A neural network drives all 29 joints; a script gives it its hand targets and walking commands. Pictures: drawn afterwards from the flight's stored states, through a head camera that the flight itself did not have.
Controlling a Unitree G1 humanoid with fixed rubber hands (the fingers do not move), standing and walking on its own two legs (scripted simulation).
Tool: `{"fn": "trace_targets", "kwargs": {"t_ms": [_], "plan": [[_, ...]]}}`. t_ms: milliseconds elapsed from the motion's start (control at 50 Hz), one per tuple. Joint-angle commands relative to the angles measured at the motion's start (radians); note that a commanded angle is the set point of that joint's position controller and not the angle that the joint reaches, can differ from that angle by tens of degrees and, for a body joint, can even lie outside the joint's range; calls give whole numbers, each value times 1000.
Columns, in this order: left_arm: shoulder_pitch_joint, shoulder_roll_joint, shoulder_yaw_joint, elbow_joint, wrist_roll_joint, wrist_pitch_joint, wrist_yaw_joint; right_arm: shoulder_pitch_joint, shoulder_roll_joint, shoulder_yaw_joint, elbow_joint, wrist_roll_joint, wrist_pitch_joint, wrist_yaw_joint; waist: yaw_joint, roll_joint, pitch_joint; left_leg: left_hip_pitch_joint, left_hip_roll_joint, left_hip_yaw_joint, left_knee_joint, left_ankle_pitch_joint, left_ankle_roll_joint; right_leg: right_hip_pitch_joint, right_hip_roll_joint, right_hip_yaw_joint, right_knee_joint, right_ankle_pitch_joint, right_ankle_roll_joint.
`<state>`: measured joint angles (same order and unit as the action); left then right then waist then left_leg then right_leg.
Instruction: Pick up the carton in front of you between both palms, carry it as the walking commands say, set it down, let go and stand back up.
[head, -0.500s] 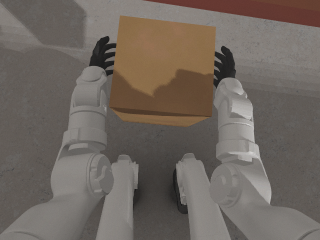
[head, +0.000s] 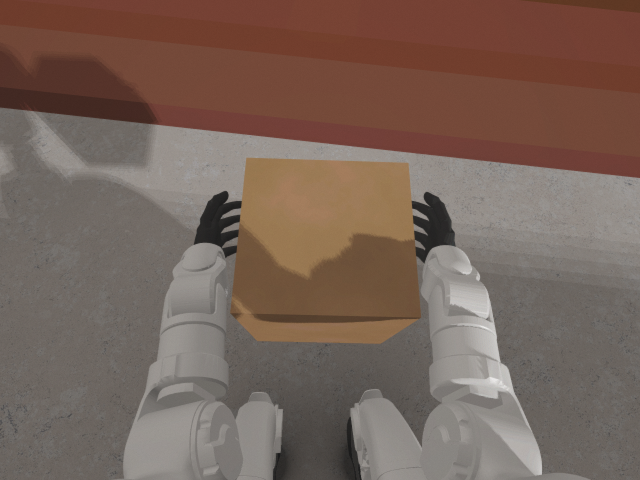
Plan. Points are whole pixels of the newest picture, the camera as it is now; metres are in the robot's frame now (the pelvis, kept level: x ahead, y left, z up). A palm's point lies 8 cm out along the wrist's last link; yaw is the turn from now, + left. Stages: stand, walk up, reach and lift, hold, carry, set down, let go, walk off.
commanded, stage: reach and lift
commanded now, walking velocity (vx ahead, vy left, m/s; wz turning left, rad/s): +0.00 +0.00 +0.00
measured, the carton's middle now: (322, 263) +0.39 -0.01 -0.09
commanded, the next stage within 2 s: hold in 1.48 s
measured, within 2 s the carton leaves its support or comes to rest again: neither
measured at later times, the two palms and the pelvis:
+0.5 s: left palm (174, 245) +0.33 +0.15 +0.11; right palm (485, 234) +0.34 -0.15 +0.11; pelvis +0.04 +0.00 +0.09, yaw +0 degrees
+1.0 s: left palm (169, 241) +0.33 +0.15 +0.12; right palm (488, 232) +0.34 -0.15 +0.12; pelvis +0.03 +0.00 +0.09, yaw +0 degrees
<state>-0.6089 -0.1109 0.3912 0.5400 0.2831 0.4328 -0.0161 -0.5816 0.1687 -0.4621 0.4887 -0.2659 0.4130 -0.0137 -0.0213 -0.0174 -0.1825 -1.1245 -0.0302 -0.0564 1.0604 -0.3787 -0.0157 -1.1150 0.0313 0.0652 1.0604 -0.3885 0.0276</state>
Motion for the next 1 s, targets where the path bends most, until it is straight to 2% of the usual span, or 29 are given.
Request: {"fn": "trace_targets", "kwargs": {"t_ms": [0,240,360,400,500,580,720,980], "plan": [[-516,-1051,-577,27,-173,-25,-249,-509,1042,629,99,162,10,270,8,33,-593,507,-108,20,-205,228,16,419,109,-28,-208,221,-22],[-256,-1025,-641,-70,-189,12,-232,-240,1000,705,17,167,45,253,15,14,-354,817,-88,-5,-470,384,19,762,80,-1,-481,398,-16],[-175,-1013,-713,-176,-225,75,-223,-137,995,756,-59,199,105,254,16,13,-241,975,-74,-14,-596,413,13,911,69,5,-602,422,-18],[-147,-1007,-702,-186,-227,101,-221,-117,980,750,-70,200,130,256,20,15,-179,999,-71,-13,-633,387,13,941,65,5,-640,394,-20],[-135,-975,-624,-156,-194,148,-227,-121,943,676,-45,162,172,265,22,14,-11,997,-65,-9,-687,248,20,937,57,5,-697,253,-29],[-227,-986,-594,-138,-185,146,-242,-210,953,645,-29,150,170,275,21,11,16,986,-60,-1,-682,162,26,927,53,-2,-695,166,-36],[-296,-1010,-623,-157,-196,144,-246,-277,969,672,-51,162,166,279,19,15,-56,1019,-61,0,-674,185,22,971,57,-6,-682,195,-35],[-197,-990,-642,-218,-202,170,-227,-192,928,690,-114,171,189,271,21,21,-66,1093,-64,-5,-705,325,10,1032,67,-5,-710,319,-29]]}}
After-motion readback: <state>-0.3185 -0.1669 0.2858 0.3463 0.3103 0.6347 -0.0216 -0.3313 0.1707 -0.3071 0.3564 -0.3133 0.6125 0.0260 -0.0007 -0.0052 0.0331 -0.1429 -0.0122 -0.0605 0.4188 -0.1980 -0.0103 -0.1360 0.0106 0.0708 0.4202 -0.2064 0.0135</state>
